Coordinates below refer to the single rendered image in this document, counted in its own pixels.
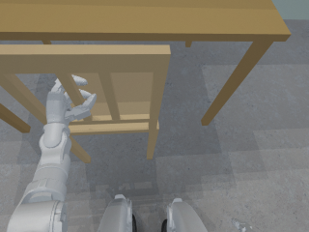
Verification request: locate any robot left upper arm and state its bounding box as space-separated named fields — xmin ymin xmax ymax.
xmin=9 ymin=199 xmax=68 ymax=232

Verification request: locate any right robot shin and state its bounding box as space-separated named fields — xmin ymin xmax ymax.
xmin=166 ymin=198 xmax=182 ymax=232

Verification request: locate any left robot hand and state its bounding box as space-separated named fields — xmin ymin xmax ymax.
xmin=45 ymin=75 xmax=97 ymax=126

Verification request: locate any chair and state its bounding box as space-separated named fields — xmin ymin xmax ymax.
xmin=0 ymin=44 xmax=171 ymax=163

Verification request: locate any robot left forearm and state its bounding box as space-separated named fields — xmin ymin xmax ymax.
xmin=6 ymin=122 xmax=71 ymax=232

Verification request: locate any robot left thigh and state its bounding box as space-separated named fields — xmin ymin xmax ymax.
xmin=97 ymin=198 xmax=132 ymax=232

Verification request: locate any right robot hand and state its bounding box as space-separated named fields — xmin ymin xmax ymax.
xmin=231 ymin=217 xmax=257 ymax=232

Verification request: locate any table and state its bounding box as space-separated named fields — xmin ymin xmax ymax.
xmin=0 ymin=0 xmax=291 ymax=133

